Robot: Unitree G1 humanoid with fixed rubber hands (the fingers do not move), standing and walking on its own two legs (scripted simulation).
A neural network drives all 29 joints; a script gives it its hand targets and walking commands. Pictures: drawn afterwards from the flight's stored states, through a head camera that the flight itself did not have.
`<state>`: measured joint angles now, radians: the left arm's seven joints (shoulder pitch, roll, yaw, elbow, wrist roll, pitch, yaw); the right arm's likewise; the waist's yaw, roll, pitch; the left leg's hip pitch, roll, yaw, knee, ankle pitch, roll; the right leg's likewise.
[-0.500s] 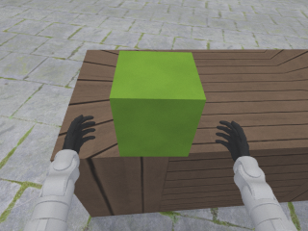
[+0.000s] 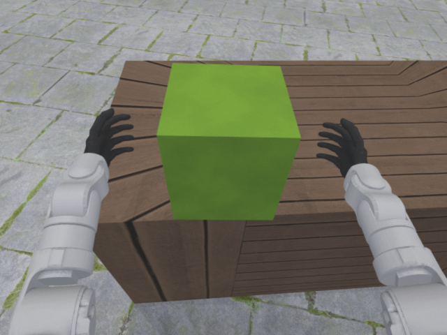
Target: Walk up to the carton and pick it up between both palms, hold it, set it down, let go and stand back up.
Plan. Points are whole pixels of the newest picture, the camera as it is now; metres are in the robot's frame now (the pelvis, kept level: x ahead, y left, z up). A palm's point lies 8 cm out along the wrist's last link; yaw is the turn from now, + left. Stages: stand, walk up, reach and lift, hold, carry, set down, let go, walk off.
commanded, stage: reach and lift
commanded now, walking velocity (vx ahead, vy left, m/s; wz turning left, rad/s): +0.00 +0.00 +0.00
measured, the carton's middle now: (225, 145) +0.50 +0.04 +0.03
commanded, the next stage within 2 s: none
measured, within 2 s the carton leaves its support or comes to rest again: neither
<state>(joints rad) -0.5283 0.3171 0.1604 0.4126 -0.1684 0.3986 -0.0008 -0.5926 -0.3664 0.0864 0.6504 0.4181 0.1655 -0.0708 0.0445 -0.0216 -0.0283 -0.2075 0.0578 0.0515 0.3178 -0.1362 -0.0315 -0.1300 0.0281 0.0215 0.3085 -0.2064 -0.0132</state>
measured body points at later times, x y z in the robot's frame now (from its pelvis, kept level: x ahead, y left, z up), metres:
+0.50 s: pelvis +0.00 +0.00 +0.00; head +0.01 +0.02 +0.45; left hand +0.42 +0.26 +0.18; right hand +0.46 -0.18 +0.18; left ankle +0.02 +0.14 -0.75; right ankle -0.03 -0.11 -0.75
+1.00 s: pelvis +0.00 +0.00 +0.00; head +0.04 +0.02 +0.44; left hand +0.47 +0.27 +0.23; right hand +0.50 -0.18 +0.24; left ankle +0.02 +0.14 -0.75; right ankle -0.03 -0.11 -0.75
